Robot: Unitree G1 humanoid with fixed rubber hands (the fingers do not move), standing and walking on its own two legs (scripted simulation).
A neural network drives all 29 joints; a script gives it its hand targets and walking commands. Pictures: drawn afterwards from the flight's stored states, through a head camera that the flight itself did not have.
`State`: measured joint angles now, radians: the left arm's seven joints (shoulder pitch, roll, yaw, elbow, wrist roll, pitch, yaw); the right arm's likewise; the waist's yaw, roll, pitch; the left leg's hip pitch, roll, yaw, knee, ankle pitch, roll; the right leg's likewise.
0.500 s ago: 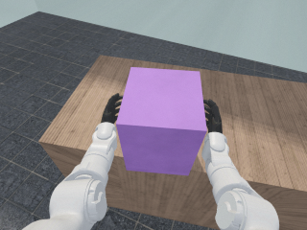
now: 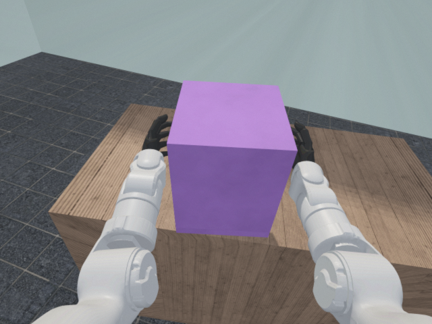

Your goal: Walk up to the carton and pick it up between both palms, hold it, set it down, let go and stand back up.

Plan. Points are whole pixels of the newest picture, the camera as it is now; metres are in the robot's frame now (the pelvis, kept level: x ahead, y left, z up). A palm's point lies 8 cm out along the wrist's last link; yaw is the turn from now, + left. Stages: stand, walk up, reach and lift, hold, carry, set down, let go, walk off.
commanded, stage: reach and lift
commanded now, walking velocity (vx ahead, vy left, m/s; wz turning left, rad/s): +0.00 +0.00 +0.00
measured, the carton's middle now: (226, 160) +0.43 +0.00 +0.11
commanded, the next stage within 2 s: hold in 1.66 s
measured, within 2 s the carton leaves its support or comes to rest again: neither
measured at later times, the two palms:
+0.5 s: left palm (144, 147) +0.37 +0.15 +0.18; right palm (303, 161) +0.37 -0.14 +0.17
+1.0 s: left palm (147, 143) +0.37 +0.15 +0.19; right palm (309, 152) +0.37 -0.14 +0.19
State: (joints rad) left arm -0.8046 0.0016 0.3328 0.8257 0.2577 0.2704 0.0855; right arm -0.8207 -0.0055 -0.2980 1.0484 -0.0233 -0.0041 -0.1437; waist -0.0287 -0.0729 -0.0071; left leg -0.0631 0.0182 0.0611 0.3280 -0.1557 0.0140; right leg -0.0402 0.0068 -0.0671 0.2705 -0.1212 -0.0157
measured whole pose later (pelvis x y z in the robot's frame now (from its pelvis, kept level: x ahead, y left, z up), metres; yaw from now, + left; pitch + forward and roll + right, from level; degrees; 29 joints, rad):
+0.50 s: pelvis -0.02 +0.00 +0.00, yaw +2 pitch -7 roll +0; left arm -0.79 0.00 0.32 0.61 0.28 0.50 0.06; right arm -0.82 0.02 -0.30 0.93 -0.01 0.13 -0.14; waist -0.06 -0.07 -0.02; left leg -0.09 0.01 0.03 0.34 -0.13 0.01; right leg -0.06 -0.01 -0.10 0.31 -0.12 -0.02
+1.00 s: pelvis +0.00 +0.00 +0.00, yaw +2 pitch -8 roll -1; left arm -0.68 -0.03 0.27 0.31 0.28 0.68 0.07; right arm -0.78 -0.05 -0.09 0.74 0.19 0.29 -0.17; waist -0.10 -0.05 -0.01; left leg -0.06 0.01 0.02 0.37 -0.17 0.02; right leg -0.02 0.00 -0.09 0.28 -0.13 -0.01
